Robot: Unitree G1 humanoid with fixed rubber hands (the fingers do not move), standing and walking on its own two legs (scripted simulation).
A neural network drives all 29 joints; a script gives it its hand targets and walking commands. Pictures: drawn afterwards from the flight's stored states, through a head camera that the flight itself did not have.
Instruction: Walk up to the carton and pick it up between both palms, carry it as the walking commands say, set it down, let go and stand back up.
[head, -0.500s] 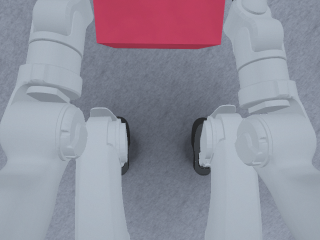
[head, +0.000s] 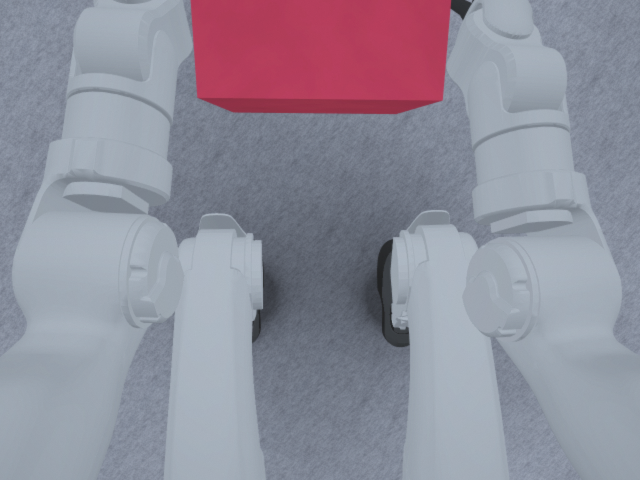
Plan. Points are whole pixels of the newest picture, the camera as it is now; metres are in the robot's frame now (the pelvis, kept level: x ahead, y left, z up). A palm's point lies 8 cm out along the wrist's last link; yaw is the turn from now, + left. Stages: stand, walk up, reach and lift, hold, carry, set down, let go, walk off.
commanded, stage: reach and lift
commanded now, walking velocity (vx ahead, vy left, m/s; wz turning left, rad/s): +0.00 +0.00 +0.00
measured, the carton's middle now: out of the picture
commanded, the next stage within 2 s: none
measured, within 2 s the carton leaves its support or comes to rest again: neither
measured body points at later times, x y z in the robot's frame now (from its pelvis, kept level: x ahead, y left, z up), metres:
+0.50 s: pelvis -0.01 +0.00 +0.05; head +0.30 +0.01 +0.36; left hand +0.55 +0.16 -0.02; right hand +0.54 -0.14 -0.03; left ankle +0.16 +0.14 -0.42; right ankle +0.15 -0.15 -0.42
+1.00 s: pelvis -0.01 +0.00 +0.11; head +0.28 +0.01 +0.44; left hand +0.53 +0.16 +0.05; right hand +0.52 -0.14 +0.04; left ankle +0.16 +0.14 -0.42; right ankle +0.15 -0.15 -0.42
